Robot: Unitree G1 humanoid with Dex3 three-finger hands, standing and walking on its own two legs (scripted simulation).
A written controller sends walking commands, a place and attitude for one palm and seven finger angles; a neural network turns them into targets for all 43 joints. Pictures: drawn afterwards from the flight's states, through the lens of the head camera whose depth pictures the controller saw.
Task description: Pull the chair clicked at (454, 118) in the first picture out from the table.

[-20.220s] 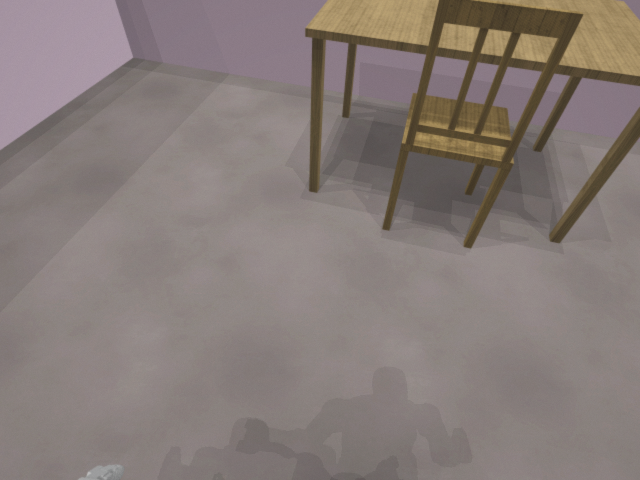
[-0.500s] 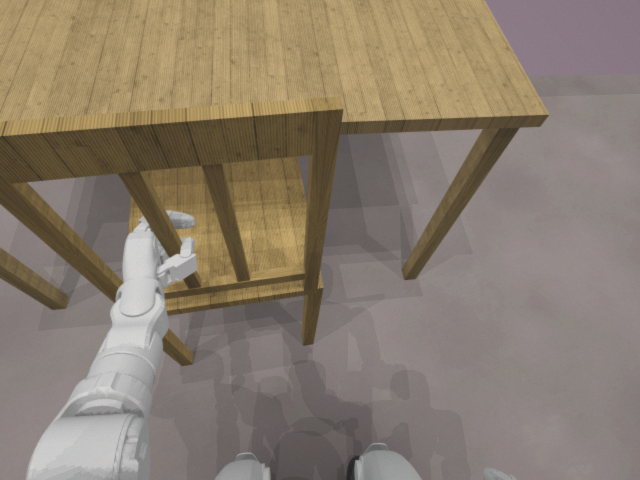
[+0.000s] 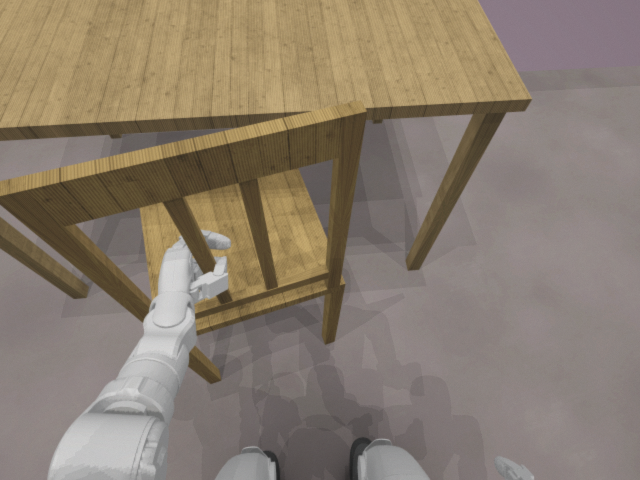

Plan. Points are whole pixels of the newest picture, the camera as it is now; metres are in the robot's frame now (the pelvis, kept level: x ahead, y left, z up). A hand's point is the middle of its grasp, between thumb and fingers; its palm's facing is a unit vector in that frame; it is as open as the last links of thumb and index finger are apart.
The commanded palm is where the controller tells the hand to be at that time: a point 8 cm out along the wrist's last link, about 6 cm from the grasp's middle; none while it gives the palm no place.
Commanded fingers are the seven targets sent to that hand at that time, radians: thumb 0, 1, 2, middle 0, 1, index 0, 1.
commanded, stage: step backward, pulling the chair out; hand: left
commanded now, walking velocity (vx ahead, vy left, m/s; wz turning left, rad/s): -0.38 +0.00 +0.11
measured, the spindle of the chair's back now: (205, 259) +0.41 +0.16 -0.06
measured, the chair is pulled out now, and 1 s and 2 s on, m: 0.12 0.19 0.32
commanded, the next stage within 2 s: none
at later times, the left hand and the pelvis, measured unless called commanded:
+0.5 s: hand (221, 319) +0.32 +0.13 -0.06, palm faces +0.05 -0.98 -0.20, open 5.2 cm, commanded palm +0.33 +0.18 -0.05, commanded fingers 0.00 0.90 0.90 -0.50 -1.45 -0.50 -1.45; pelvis -0.03 -0.01 -0.01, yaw +0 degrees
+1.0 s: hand (220, 323) +0.32 +0.13 -0.06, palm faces +0.07 -0.98 -0.20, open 5.3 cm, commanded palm +0.32 +0.18 -0.05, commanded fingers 0.00 0.90 0.90 -0.50 -1.45 -0.50 -1.45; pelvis -0.04 -0.02 -0.01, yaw +2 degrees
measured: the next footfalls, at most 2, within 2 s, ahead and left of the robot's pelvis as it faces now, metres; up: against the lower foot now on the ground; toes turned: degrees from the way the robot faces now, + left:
left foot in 1.12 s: -0.02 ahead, +0.13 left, +0.00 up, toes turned +4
right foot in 1.72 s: -0.04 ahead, -0.13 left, +0.00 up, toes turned +2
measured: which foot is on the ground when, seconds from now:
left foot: down 0.00-0.94, up 0.96-1.00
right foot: down 0.00-1.00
